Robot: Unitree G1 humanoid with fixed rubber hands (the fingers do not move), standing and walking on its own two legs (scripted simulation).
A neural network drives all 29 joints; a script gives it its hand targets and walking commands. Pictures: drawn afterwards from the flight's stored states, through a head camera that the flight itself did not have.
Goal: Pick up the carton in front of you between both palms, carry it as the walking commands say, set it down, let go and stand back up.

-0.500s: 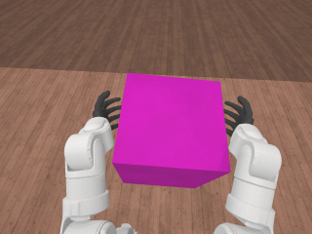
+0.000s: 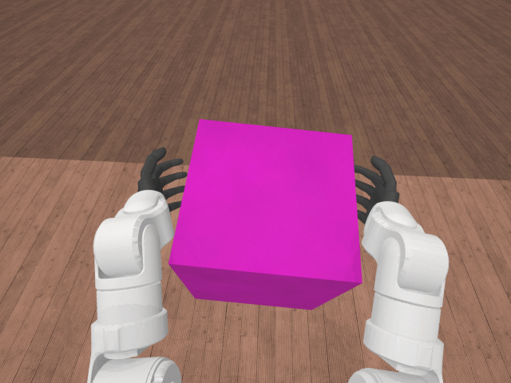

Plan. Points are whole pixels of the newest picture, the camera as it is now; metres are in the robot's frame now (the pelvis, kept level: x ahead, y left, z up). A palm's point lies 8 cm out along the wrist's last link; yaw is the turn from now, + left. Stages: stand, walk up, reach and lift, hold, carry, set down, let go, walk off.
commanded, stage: carry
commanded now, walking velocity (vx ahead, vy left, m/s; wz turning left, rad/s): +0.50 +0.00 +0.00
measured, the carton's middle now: (263, 227) +0.35 +0.00 +0.09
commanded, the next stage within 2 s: none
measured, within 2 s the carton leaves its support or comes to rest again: neither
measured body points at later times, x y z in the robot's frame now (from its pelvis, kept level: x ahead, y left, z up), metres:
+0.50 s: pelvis +0.29 +0.03 +0.03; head +0.30 +0.03 +0.48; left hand +0.65 +0.16 +0.16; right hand +0.63 -0.16 +0.17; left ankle +0.37 +0.11 -0.68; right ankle +0.16 -0.09 -0.61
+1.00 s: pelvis +0.57 -0.02 +0.07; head +0.58 -0.02 +0.52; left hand +0.90 +0.15 +0.19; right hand +0.93 -0.17 +0.19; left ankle +0.53 +0.10 -0.56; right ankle +0.60 -0.10 -0.65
